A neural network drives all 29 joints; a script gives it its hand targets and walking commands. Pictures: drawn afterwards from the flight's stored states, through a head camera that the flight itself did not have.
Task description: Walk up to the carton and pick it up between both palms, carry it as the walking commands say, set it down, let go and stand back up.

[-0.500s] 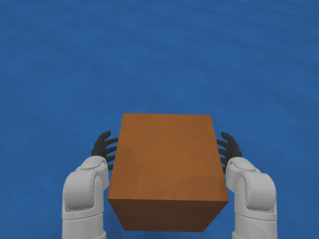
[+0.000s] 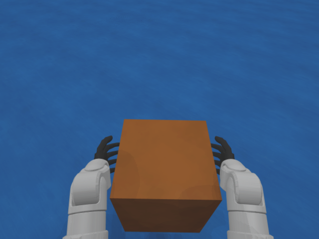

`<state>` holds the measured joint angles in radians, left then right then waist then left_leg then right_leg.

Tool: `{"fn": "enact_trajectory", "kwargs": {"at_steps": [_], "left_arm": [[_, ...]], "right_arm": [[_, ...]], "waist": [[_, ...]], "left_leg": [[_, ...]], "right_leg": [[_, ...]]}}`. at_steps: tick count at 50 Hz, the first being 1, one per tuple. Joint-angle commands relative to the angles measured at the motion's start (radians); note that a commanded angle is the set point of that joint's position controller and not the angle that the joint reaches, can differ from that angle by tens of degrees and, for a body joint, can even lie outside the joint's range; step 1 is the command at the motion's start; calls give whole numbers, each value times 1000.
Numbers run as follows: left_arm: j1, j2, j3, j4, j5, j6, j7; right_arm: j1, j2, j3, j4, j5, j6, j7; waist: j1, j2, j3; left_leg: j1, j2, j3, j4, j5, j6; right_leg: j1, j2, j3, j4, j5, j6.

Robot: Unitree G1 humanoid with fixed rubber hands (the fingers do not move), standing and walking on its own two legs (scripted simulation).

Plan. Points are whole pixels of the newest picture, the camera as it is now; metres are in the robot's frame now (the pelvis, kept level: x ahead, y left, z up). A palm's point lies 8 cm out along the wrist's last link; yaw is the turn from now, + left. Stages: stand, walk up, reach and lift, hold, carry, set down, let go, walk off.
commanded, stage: carry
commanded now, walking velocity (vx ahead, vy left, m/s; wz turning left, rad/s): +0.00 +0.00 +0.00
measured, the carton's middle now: (163, 178) +0.28 +0.00 +0.00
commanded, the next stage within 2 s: hold in 1.72 s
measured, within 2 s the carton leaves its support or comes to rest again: neither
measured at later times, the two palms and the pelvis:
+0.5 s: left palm (95, 167) +0.28 +0.17 +0.06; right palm (217, 168) +0.28 -0.13 +0.06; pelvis +0.01 +0.02 +0.00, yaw +0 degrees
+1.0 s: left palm (97, 166) +0.28 +0.17 +0.06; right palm (217, 167) +0.28 -0.13 +0.05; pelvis +0.01 +0.02 +0.00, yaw +1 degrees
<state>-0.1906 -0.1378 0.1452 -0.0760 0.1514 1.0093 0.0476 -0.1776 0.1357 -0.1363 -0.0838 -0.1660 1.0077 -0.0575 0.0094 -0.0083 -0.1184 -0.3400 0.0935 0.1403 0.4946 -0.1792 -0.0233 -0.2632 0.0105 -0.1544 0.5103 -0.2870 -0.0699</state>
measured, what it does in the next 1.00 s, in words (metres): stands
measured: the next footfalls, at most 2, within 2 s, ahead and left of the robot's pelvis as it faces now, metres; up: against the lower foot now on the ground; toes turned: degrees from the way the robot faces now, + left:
none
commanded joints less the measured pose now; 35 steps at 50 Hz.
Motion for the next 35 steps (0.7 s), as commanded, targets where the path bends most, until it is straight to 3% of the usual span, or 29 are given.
{"fn": "enact_trajectory", "kwargs": {"at_steps": [1, 12, 35], "left_arm": [[-404, -813, -580, -27, -271, -45, -200], [-343, -734, -568, -37, -229, -131, -177], [-298, -652, -545, -10, -179, -220, -155]], "right_arm": [[-400, 807, 588, -37, 281, -44, 204], [-345, 727, 576, -51, 254, -129, 191], [-307, 645, 539, -15, 206, -211, 173]], "waist": [[-3, 8, -166], [-6, 13, -173], [-13, 6, -168]], "left_leg": [[106, 72, -87, -52, 99, 12], [111, 70, -96, -60, 127, 28], [101, 61, -104, -47, 133, 36]], "right_leg": [[22, -156, 150, -109, 158, 43], [23, -153, 143, -79, 132, 42], [12, -161, 136, -65, 139, 45]]}}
